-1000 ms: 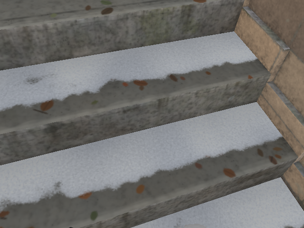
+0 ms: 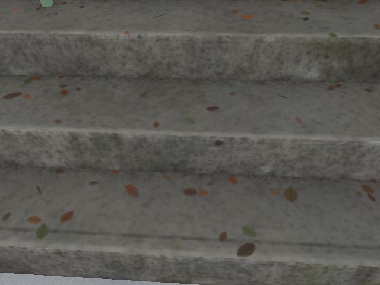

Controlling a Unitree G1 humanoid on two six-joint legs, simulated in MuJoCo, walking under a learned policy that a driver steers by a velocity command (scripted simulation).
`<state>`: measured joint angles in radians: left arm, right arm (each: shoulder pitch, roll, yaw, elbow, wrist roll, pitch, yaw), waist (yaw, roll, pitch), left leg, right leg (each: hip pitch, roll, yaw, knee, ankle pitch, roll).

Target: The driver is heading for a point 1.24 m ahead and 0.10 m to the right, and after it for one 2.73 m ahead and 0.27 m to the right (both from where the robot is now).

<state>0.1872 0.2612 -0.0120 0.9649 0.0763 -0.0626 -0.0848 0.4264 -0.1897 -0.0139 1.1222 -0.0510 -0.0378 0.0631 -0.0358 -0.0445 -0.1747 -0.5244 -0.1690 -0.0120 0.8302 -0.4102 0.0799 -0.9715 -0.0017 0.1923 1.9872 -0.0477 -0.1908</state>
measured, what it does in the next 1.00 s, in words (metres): climbs: right foot 0.16 m higher, then left foot 0.17 m higher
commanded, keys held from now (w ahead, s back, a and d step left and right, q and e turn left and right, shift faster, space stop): w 1.00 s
